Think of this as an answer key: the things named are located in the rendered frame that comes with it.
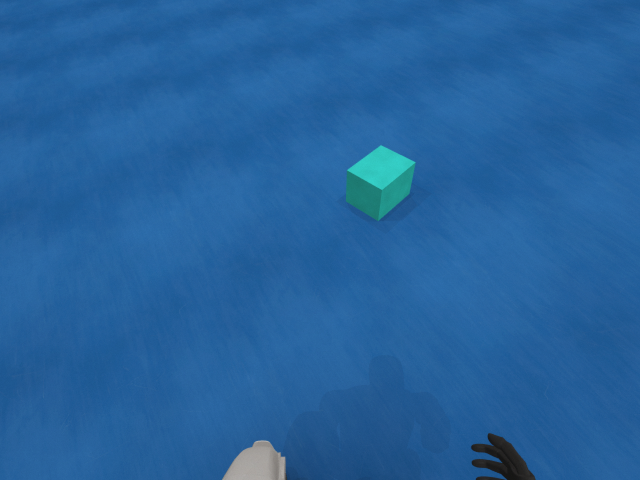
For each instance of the robot left thigh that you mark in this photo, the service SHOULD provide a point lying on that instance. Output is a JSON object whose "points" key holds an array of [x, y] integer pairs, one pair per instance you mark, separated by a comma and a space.
{"points": [[257, 463]]}

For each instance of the carton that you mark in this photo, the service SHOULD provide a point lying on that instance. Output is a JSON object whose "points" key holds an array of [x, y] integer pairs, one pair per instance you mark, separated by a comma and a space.
{"points": [[378, 182]]}

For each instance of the right robot hand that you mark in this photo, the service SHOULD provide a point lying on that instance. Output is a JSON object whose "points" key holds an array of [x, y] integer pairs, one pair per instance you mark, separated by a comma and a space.
{"points": [[513, 467]]}

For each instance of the left robot shin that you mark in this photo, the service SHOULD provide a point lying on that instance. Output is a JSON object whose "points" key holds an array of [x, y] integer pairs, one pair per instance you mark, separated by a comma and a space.
{"points": [[262, 443]]}

